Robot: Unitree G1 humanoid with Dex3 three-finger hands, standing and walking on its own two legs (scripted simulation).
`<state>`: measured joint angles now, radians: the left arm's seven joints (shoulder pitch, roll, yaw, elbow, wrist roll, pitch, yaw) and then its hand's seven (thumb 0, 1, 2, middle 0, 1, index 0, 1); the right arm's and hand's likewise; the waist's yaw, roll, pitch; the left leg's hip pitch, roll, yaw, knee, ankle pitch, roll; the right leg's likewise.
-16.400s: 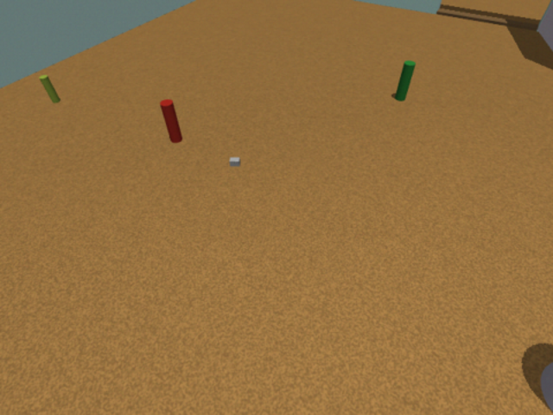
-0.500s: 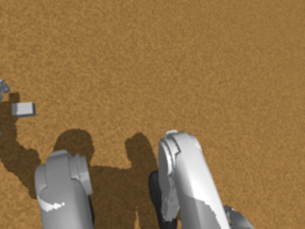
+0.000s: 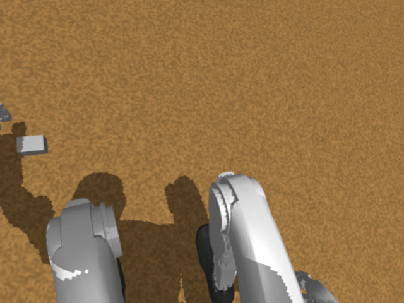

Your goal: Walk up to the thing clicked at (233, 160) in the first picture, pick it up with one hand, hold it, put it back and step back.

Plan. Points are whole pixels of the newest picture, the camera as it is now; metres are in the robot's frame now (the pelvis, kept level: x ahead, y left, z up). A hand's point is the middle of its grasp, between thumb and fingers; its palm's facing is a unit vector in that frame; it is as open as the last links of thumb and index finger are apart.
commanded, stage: rise first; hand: left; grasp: from above
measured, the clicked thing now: (32, 145) +0.47 +0.30 -0.30
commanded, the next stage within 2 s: approach in 0.14 s
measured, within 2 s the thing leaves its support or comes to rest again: neither
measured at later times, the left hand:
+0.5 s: hand (1, 139) +0.45 +0.31 -0.16, palm faces -0.43 -0.04 -0.90, open 11.8 cm
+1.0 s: hand (3, 142) +0.44 +0.32 -0.17, palm faces -0.51 -0.09 -0.85, open 11.3 cm
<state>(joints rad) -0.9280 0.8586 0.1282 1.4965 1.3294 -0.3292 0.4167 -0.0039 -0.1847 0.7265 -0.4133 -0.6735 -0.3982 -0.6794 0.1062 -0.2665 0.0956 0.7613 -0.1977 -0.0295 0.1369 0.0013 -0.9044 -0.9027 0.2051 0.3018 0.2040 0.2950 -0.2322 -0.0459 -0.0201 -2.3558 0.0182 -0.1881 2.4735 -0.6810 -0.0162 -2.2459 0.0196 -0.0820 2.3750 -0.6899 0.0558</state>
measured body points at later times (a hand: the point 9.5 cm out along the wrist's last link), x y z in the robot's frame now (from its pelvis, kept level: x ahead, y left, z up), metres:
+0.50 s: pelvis +0.00 +0.00 +0.00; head +0.23 +0.09 +0.38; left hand +0.46 +0.31 -0.11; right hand +0.07 -0.27 -0.10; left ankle +0.07 +0.13 -0.28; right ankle +0.10 -0.13 -0.28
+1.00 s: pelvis -0.01 -0.01 +0.00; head +0.24 +0.06 +0.37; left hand +0.47 +0.32 -0.12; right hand +0.03 -0.27 -0.10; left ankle +0.07 +0.13 -0.28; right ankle +0.10 -0.13 -0.28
